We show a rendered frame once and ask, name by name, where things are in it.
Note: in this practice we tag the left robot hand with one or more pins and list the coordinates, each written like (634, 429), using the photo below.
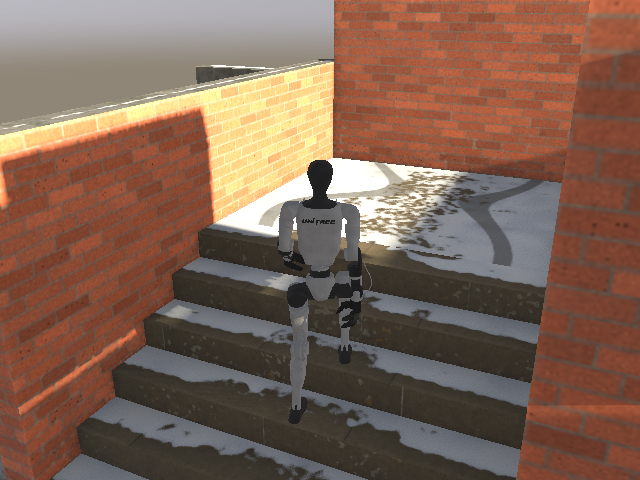
(298, 258)

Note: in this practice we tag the right robot forearm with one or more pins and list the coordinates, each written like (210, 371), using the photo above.
(355, 278)

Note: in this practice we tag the robot left upper arm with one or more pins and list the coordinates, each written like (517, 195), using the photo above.
(287, 214)

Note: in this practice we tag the right robot hand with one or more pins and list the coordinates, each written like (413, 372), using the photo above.
(353, 316)

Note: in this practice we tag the robot left thigh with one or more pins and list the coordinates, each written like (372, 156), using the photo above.
(299, 310)

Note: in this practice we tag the robot right upper arm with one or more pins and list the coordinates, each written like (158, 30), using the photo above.
(352, 230)

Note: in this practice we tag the right robot shin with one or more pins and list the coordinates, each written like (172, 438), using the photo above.
(344, 331)

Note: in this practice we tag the left robot forearm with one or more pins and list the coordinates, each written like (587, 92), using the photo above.
(287, 256)

